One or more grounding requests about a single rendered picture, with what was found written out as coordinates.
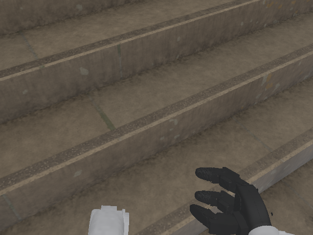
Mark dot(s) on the left robot shin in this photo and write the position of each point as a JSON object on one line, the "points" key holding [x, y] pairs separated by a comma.
{"points": [[92, 212]]}

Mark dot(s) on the left robot thigh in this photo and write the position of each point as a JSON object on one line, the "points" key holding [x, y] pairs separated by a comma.
{"points": [[109, 221]]}

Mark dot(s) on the robot right forearm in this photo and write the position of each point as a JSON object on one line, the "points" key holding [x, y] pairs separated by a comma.
{"points": [[264, 230]]}

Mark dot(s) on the robot right hand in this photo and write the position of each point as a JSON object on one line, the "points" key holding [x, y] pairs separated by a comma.
{"points": [[240, 214]]}

